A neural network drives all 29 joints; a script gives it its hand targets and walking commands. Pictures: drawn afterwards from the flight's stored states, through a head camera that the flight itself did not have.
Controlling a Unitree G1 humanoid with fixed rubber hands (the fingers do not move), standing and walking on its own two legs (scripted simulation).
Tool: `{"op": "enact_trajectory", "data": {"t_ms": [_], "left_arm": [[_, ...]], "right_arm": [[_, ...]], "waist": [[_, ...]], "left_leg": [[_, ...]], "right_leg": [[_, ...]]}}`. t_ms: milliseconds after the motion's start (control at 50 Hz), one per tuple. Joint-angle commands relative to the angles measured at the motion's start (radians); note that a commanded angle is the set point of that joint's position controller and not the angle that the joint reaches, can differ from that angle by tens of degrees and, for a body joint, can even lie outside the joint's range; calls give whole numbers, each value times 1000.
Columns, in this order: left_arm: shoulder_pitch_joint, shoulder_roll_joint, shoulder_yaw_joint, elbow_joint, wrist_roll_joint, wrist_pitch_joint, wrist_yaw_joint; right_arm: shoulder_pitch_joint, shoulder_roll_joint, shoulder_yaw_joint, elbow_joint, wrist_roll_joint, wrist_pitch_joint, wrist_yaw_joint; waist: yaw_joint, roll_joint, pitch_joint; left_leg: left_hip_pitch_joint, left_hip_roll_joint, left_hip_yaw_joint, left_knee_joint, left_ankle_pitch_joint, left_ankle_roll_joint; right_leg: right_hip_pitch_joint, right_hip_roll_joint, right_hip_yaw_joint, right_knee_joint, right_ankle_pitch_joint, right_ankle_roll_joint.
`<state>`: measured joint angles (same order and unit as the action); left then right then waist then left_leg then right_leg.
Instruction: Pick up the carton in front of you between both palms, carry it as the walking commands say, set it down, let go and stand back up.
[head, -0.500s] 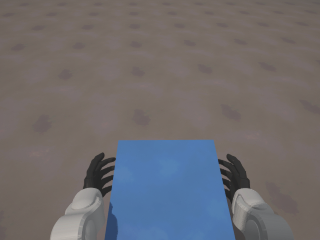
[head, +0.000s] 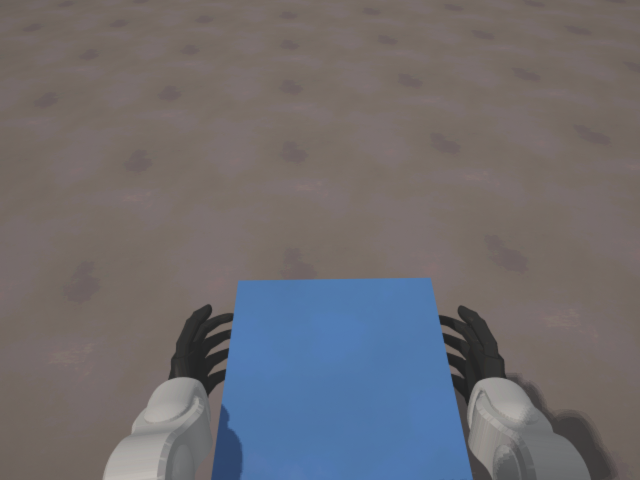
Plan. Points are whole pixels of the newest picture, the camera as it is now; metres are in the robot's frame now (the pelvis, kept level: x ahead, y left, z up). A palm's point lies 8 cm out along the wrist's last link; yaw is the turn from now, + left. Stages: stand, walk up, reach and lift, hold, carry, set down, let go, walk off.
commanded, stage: carry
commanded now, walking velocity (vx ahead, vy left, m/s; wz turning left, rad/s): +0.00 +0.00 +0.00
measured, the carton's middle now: (335, 405) +0.23 +0.00 +0.01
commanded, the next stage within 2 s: none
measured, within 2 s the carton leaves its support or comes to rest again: neither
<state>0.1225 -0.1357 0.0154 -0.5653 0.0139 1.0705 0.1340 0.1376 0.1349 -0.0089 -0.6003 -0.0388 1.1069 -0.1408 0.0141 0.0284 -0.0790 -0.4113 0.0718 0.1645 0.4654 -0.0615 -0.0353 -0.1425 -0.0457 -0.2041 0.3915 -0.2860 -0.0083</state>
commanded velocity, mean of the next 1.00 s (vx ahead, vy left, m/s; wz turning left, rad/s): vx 0.00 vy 0.00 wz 0.00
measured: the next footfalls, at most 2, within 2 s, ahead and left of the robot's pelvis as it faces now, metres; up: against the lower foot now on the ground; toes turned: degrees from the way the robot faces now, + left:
left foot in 0.02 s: +0.13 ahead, +0.12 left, +0.00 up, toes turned -17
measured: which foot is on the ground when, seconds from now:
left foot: up 0.00-0.00, down 0.02-1.00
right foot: down 0.00-1.00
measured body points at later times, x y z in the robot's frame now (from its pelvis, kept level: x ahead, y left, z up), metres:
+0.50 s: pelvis +0.09 +0.01 -0.01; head +0.08 +0.01 +0.44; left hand +0.34 +0.15 +0.08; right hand +0.32 -0.15 +0.08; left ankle +0.10 +0.11 -0.74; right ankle -0.05 -0.10 -0.74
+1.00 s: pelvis +0.05 +0.00 -0.01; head +0.01 +0.00 +0.44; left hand +0.29 +0.14 +0.07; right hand +0.27 -0.17 +0.07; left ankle +0.09 +0.11 -0.74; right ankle -0.06 -0.10 -0.74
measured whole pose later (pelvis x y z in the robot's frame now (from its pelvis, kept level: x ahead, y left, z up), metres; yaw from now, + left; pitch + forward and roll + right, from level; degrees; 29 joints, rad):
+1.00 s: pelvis +0.05 +0.00 -0.01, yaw -3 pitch +1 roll +1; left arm 0.08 -0.13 0.03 -0.48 0.06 1.13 0.13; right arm 0.10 0.13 -0.02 -0.49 -0.06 1.15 -0.12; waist 0.00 -0.01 -0.14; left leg -0.33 0.08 0.22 0.54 -0.22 0.02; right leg -0.09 -0.06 -0.15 0.49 -0.42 0.01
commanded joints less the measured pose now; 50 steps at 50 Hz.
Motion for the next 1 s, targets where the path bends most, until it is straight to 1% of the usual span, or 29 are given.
{"op": "enact_trajectory", "data": {"t_ms": [0,20,40,60,80,100,120,160,200,220,240,280,320,340,380,440,480,500,620,660,680,720,740,780,820,860,900,940,980], "left_arm": [[-288,-647,-548,-108,-189,29,-38],[-314,-608,-539,-123,-188,39,-30],[-278,-589,-540,-86,-186,63,-21],[-306,-578,-552,-127,-191,73,-16],[-333,-587,-560,-130,-196,83,-14],[-347,-586,-552,-122,-192,88,-12],[-335,-599,-547,-82,-190,94,-13],[-318,-614,-539,-73,-181,89,-14],[-330,-640,-542,-77,-188,79,-16],[-328,-659,-544,-83,-191,72,-18],[-332,-666,-543,-84,-187,66,-20],[-342,-680,-548,-96,-193,59,-20],[-340,-675,-537,-94,-183,56,-20],[-318,-677,-541,-94,-187,55,-21],[-328,-681,-542,-101,-188,51,-23],[-324,-671,-547,-94,-191,56,-26],[-326,-647,-541,-94,-189,60,-26],[-318,-657,-544,-81,-189,61,-25],[-341,-651,-546,-92,-198,65,-30],[-343,-648,-538,-83,-189,65,-28],[-342,-644,-534,-86,-189,66,-30],[-349,-661,-536,-82,-195,65,-32],[-351,-658,-533,-87,-192,64,-32],[-355,-656,-538,-92,-187,66,-30],[-329,-657,-535,-66,-181,70,-31],[-329,-639,-538,-52,-174,71,-42],[-334,-647,-549,-23,-169,70,-57],[-352,-623,-542,0,-158,58,-77],[-377,-610,-541,34,-146,43,-93]], "right_arm": [[-313,614,550,-105,192,-4,28],[-305,591,530,-78,184,8,25],[-305,558,508,-65,180,16,19],[-286,566,501,-41,185,24,18],[-296,575,490,-41,181,27,14],[-290,584,480,-23,175,32,12],[-303,594,480,-13,177,36,13],[-308,608,484,-17,179,35,14],[-335,626,499,-41,195,27,14],[-355,651,514,-63,207,23,18],[-376,667,528,-72,214,18,20],[-360,660,526,-67,212,14,22],[-373,664,539,-71,214,15,26],[-373,664,546,-87,218,12,25],[-362,665,542,-83,211,9,26],[-348,655,538,-70,197,12,24],[-341,644,524,-55,189,16,21],[-339,643,524,-56,184,16,18],[-349,645,516,-53,180,18,16],[-355,648,514,-47,178,20,15],[-366,654,521,-48,185,24,17],[-379,660,531,-61,191,24,20],[-391,670,540,-63,194,23,20],[-380,668,536,-56,195,24,21],[-356,645,530,-47,185,28,26],[-352,635,531,-28,176,31,39],[-356,634,535,-12,174,28,57],[-377,618,535,14,165,20,76],[-405,603,530,48,159,6,96]], "waist": [[0,-59,-162],[3,-14,-176],[2,79,-210],[-3,133,-212],[-5,122,-222],[-9,87,-224],[-9,89,-234],[-8,70,-256],[-12,35,-279],[-12,9,-291],[-11,5,-291],[-10,-16,-287],[-9,-35,-277],[-7,-25,-279],[-9,-32,-283],[-9,-26,-257],[-10,-60,-228],[-7,-52,-237],[-10,-39,-206],[-10,-55,-193],[-11,-77,-187],[-9,-79,-176],[-9,-75,-183],[-10,-40,-174],[-7,-35,-179],[-8,-61,-154],[-10,-34,-153],[-10,-53,-127],[-11,-39,-118]], "left_leg": [[288,59,-16,-84,249,3],[342,149,-85,-37,510,38],[388,196,-157,-16,540,97],[364,200,-185,-44,555,110],[371,189,-180,-45,596,109],[357,177,-166,-29,614,102],[375,159,-137,-10,630,93],[400,143,-115,19,673,86],[394,128,-93,66,724,85],[391,126,-88,73,701,85],[379,115,-79,82,683,84],[356,108,-66,88,650,82],[347,104,-62,90,632,80],[347,105,-55,95,591,82],[332,97,-48,92,559,75],[323,98,-40,99,512,69],[298,91,-36,100,453,63],[295,89,-33,94,407,62],[269,92,-35,92,324,60],[262,93,-42,84,307,62],[254,95,-42,83,276,60],[255,90,-32,77,258,53],[244,92,-32,79,235,53],[247,92,-31,69,235,52],[247,101,-44,60,244,57],[237,105,-52,51,212,53],[243,101,-50,39,170,51],[228,105,-52,29,132,50],[231,103,-56,16,99,51]], "right_leg": [[-75,-152,33,58,319,8],[-120,-112,20,107,151,44],[-135,-95,74,98,52,53],[-112,-87,84,107,29,54],[-93,-85,94,104,35,55],[-72,-81,89,98,39,62],[-74,-82,88,66,83,62],[-57,-75,80,23,129,64],[-16,-86,77,44,299,64],[-9,-87,74,57,345,61],[-2,-97,85,66,410,61],[13,-99,81,77,458,63],[14,-94,80,75,464,62],[13,-102,90,66,481,58],[37,-106,88,77,527,55],[22,-115,93,71,545,53],[20,-120,98,66,598,49],[28,-120,97,67,584,48],[16,-127,99,59,506,40],[9,-130,101,62,496,33],[6,-132,104,56,487,30],[-5,-130,100,56,477,26],[6,-127,101,55,474,20],[-4,-125,105,50,435,17],[-5,-122,110,44,373,15],[-27,-118,115,32,333,12],[-40,-120,123,24,292,7],[-53,-119,126,13,254,2],[-70,-118,133,2,223,-5]]}}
